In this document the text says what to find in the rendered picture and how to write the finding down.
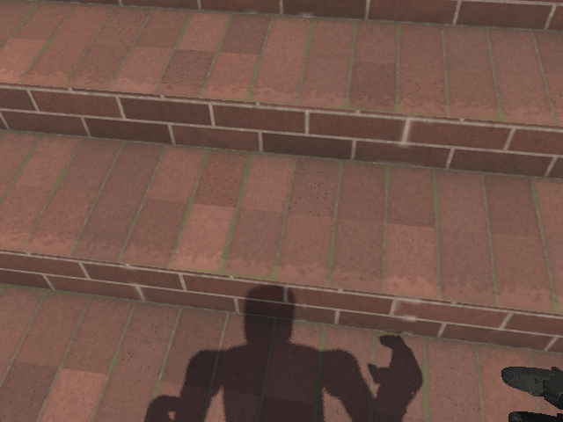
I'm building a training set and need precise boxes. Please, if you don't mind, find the robot right hand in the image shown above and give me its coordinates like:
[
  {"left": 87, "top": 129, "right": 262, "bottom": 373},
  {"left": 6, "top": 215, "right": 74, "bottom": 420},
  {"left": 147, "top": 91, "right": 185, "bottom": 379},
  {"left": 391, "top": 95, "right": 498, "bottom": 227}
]
[{"left": 501, "top": 367, "right": 563, "bottom": 422}]

